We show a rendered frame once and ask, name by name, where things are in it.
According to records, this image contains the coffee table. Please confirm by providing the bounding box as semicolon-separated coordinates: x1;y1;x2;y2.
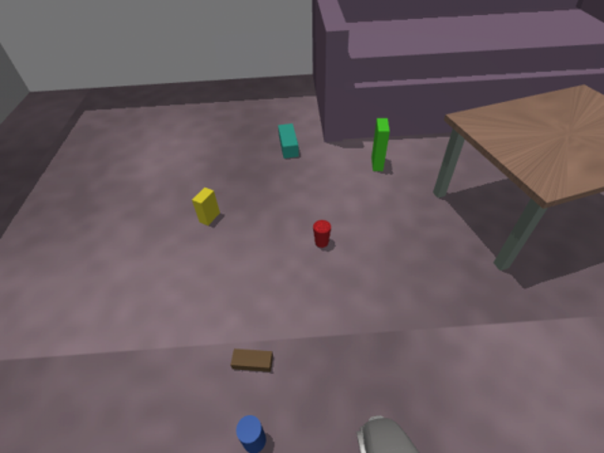
433;85;604;271

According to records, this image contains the sofa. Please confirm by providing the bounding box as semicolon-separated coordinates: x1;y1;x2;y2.
312;0;604;143

